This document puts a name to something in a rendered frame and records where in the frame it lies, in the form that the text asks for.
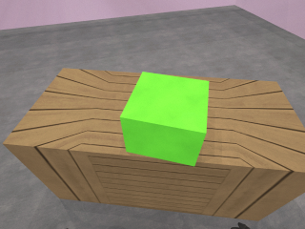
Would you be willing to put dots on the pedestal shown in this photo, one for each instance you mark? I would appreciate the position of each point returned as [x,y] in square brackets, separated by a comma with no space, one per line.
[251,162]

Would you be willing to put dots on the carton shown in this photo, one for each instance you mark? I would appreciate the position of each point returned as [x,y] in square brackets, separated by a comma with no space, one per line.
[166,117]

